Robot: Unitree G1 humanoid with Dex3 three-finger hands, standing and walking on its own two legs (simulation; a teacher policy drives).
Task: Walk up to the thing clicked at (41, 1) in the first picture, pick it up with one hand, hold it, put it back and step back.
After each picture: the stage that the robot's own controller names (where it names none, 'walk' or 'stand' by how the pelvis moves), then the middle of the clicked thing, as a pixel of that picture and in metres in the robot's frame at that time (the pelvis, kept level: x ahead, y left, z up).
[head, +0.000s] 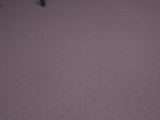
stand; out of the picture +2.27 +0.56 -0.65
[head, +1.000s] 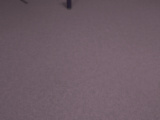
walk; (68, 0) +2.16 +0.24 -0.63
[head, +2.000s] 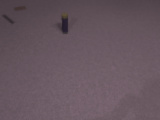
walk; (65, 23) +1.52 +0.17 -0.64
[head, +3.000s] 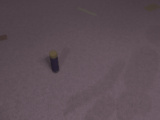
walk; (54, 62) +0.96 +0.22 -0.65
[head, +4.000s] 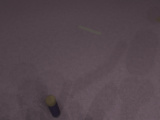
walk; (53, 107) +0.56 +0.24 -0.63
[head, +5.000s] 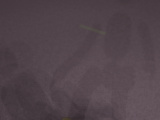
stand; out of the picture +0.33 +0.13 -0.61
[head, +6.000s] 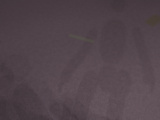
stand; out of the picture +0.34 +0.18 -0.64
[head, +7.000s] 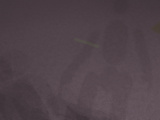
stand; out of the picture +0.31 +0.16 -0.65
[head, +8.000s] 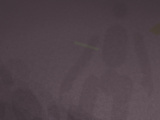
stand; out of the picture +0.33 +0.16 -0.66
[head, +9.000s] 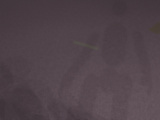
stand; out of the picture +0.31 +0.16 -0.66
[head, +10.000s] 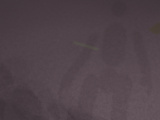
stand; out of the picture +0.31 +0.16 -0.66
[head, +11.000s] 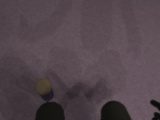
go down; (45, 91) +0.37 +0.17 -0.40
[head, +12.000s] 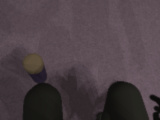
go down; (37, 71) +0.40 +0.19 -0.26
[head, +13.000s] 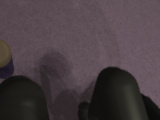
close in; (1, 63) +0.39 +0.22 -0.18
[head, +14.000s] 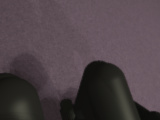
close; out of the picture +0.39 +0.24 -0.16
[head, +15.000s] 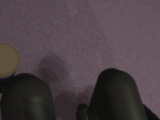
lift; (2, 69) +0.34 +0.23 -0.10
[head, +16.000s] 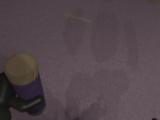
lift; (29, 89) +0.31 +0.17 +0.05
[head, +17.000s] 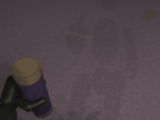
hold; (35, 91) +0.31 +0.16 +0.04
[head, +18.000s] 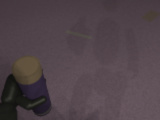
hold; (35, 90) +0.31 +0.16 +0.04
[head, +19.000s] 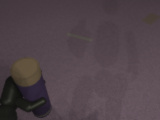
crouch; (35, 92) +0.31 +0.17 +0.04
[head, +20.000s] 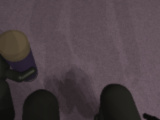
crouch; (22, 61) +0.40 +0.18 -0.06
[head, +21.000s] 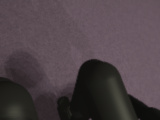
lower; out of the picture +0.40 +0.26 -0.16
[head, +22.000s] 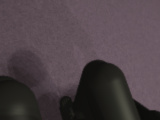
lower; out of the picture +0.40 +0.26 -0.16
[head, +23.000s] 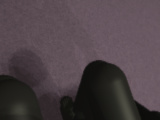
lower; out of the picture +0.39 +0.26 -0.16
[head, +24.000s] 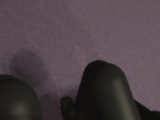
lower; out of the picture +0.38 +0.26 -0.16
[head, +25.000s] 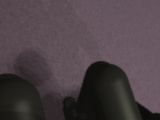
draw back; out of the picture +0.37 +0.25 -0.16
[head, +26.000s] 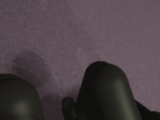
withdraw; out of the picture +0.36 +0.26 -0.16
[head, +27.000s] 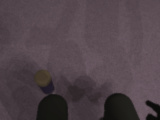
walk; (45, 83) +0.39 +0.19 -0.37
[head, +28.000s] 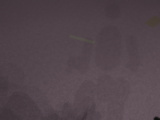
stand; out of the picture +0.32 +0.17 -0.60
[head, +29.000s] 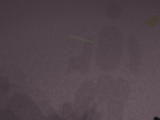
stand; out of the picture +0.33 +0.17 -0.60
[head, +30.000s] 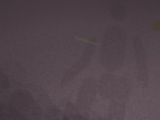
stand; out of the picture +0.33 +0.17 -0.62
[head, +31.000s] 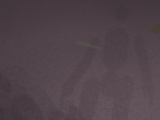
stand; out of the picture +0.34 +0.16 -0.66
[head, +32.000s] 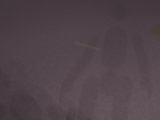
stand; out of the picture +0.32 +0.16 -0.66
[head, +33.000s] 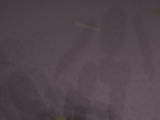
walk; out of the picture +0.34 +0.15 -0.64
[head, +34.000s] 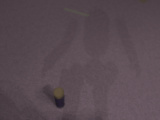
walk; (59, 98) +0.50 +0.13 -0.64
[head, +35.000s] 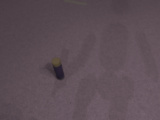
walk; (58, 69) +0.78 +0.25 -0.63
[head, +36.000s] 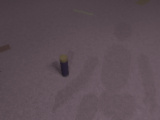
stand; (64, 66) +0.94 +0.17 -0.65
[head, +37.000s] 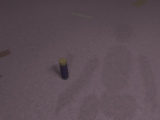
stand; (64, 69) +0.95 +0.18 -0.66
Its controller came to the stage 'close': yes
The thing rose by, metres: 0.67
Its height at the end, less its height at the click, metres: +0.00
